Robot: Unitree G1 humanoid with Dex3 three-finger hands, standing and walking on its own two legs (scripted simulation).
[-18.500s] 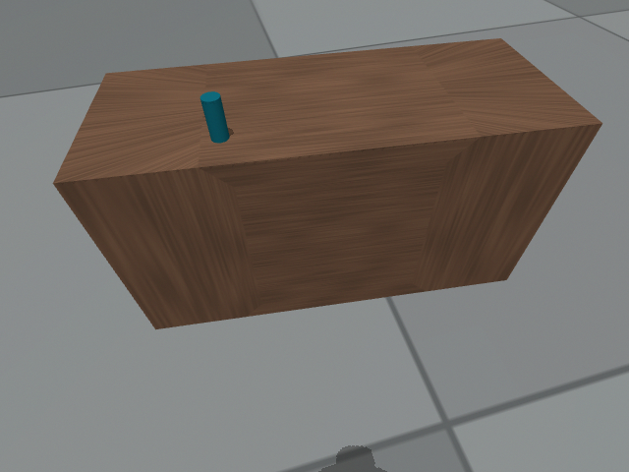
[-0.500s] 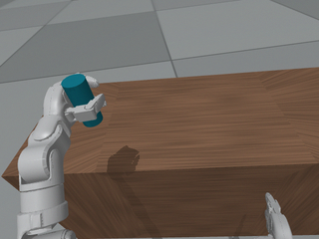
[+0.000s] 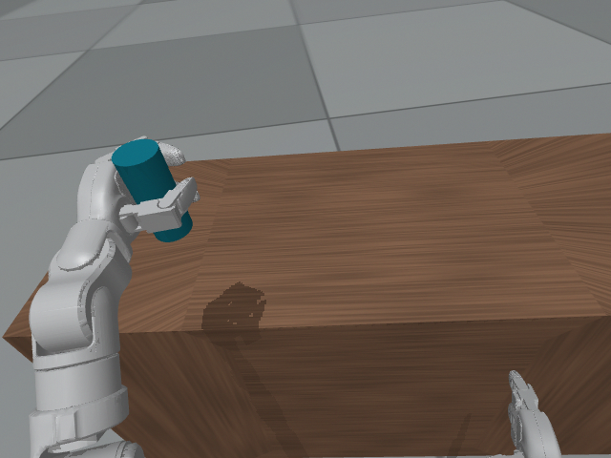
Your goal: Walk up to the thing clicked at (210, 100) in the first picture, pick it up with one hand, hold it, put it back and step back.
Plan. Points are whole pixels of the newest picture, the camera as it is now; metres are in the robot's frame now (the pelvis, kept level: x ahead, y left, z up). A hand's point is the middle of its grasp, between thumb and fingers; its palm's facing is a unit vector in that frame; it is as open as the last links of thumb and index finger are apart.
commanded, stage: hold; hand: left
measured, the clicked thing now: (156, 193) +0.34 +0.18 +0.24
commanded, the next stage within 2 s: crouch in 0.02 s
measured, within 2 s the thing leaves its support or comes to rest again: neither
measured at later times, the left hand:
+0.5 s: hand (185, 214) +0.37 +0.17 +0.18, palm faces +0.14 -0.99 +0.03, open 6.1 cm
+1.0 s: hand (195, 223) +0.43 +0.19 +0.12, palm faces +0.15 -0.99 +0.00, open 6.1 cm
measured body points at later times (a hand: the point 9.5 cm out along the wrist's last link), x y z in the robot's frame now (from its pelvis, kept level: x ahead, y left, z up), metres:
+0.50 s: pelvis -0.01 +0.00 +0.00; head -0.02 -0.02 +0.45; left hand +0.36 +0.22 +0.18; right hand +0.15 -0.25 -0.08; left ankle +0.00 +0.14 -0.73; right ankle +0.02 -0.15 -0.73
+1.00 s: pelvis +0.00 +0.00 +0.00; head +0.03 +0.00 +0.45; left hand +0.41 +0.24 +0.12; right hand +0.16 -0.27 -0.07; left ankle +0.00 +0.14 -0.73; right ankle +0.02 -0.15 -0.73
